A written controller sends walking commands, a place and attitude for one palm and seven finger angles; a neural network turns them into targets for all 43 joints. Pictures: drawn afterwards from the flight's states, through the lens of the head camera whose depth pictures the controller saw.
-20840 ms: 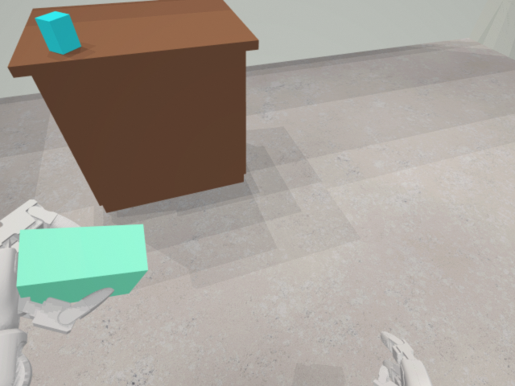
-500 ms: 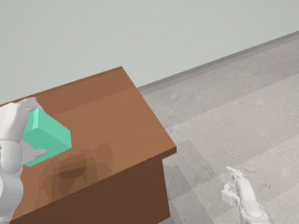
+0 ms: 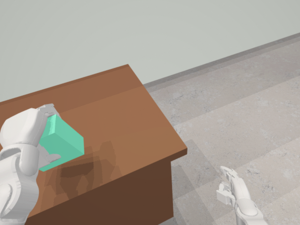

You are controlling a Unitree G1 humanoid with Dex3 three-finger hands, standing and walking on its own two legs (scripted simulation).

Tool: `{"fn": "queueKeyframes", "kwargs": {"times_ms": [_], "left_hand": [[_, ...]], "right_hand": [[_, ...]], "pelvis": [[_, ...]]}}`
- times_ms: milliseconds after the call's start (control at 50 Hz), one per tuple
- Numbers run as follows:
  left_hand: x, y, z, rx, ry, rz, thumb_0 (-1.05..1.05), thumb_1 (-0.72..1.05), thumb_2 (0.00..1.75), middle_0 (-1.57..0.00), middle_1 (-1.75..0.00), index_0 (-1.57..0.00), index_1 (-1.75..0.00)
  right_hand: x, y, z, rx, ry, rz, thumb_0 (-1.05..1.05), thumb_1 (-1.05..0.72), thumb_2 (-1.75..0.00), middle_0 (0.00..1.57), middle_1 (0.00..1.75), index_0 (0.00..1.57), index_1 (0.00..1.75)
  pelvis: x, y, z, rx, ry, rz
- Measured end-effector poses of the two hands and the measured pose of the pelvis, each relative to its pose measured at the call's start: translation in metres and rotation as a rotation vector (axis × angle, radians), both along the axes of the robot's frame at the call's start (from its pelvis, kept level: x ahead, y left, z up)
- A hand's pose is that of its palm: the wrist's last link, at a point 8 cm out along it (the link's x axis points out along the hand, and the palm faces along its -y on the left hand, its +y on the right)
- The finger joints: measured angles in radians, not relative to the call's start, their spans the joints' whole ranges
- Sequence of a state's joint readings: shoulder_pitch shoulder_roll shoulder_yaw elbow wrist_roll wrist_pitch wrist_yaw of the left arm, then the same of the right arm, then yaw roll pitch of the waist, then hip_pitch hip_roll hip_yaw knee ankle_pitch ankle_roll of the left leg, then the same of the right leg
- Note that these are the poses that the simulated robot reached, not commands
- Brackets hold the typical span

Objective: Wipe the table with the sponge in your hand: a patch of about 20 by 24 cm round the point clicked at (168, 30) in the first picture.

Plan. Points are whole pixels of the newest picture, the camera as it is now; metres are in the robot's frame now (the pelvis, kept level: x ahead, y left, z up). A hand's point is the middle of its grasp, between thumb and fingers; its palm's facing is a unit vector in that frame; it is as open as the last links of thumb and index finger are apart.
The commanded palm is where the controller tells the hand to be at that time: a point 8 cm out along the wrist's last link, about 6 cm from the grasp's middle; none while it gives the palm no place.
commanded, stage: move the sponge above the wiping area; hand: left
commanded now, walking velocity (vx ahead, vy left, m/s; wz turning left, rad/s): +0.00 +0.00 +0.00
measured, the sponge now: (54, 147) +0.24 +0.29 +0.12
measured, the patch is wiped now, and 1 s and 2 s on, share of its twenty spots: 0.00 0.00 0.00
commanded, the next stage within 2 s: none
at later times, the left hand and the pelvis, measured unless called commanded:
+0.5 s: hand (48, 140) +0.24 +0.29 +0.15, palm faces +0.14 -0.10 -0.99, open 9.8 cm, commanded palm +0.20 +0.29 +0.23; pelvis +0.00 -0.01 +0.00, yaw +0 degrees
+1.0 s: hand (44, 141) +0.23 +0.30 +0.15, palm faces +0.08 -0.01 -1.00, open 9.8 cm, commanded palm +0.20 +0.31 +0.22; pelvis +0.01 -0.03 +0.00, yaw +1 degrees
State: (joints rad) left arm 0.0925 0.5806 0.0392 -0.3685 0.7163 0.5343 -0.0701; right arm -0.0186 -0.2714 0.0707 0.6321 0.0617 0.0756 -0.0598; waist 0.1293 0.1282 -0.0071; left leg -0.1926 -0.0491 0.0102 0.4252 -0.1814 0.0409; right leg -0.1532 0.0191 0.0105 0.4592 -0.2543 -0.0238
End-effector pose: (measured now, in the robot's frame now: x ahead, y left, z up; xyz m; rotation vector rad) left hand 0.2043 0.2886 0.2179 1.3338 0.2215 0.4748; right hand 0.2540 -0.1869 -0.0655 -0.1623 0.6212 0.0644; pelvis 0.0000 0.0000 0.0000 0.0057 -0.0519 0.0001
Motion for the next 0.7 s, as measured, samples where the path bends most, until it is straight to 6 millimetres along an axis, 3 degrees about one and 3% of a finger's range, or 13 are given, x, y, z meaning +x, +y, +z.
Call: {"fn": "queueKeyframes", "kwargs": {"times_ms": [100,280,380,500,700], "left_hand": [[-0.007,0.0,-0.013,0.018,0.027,-0.006,-0.01,-0.48,1.03,-0.76,-1.35,-0.77,-1.34],[0.003,0.01,0.01,0.081,-0.045,0.041,-0.01,-0.48,1.03,-0.76,-1.35,-0.77,-1.34],[0.007,0.002,0.003,0.049,-0.004,0.03,-0.01,-0.48,1.03,-0.76,-1.35,-0.77,-1.35],[0.006,-0.005,-0.012,0.06,0.072,0.014,-0.01,-0.48,1.03,-0.76,-1.35,-0.77,-1.35],[0.005,0.01,-0.009,0.111,0.087,0.1,-0.01,-0.48,1.03,-0.76,-1.35,-0.77,-1.35]], "right_hand": [[0.001,-0.001,-0.002,-0.052,0.018,0.021,0.01,-0.9,-0.9,0.2,0.3,0.2,0.3],[0.004,0.008,0.0,-0.021,0.008,0.024,0.01,-0.9,-0.9,0.2,0.3,0.2,0.3],[0.004,0.008,0.001,0.006,-0.002,0.021,0.01,-0.9,-0.9,0.2,0.3,0.2,0.3],[0.002,-0.003,-0.002,-0.015,0.012,0.02,0.01,-0.9,-0.9,0.21,0.3,0.2,0.3],[-0.001,-0.027,-0.011,-0.041,0.042,-0.003,0.01,-0.9,-0.9,0.2,0.3,0.2,0.3]], "pelvis": [[-0.001,0.001,0.0,-0.002,-0.014,0.012],[-0.002,-0.001,0.001,-0.002,-0.021,0.017],[-0.001,-0.003,0.001,0.0,-0.01,0.013],[0.0,-0.008,0.001,0.003,-0.008,0.009],[0.004,-0.018,0.0,0.003,-0.01,0.019]]}}
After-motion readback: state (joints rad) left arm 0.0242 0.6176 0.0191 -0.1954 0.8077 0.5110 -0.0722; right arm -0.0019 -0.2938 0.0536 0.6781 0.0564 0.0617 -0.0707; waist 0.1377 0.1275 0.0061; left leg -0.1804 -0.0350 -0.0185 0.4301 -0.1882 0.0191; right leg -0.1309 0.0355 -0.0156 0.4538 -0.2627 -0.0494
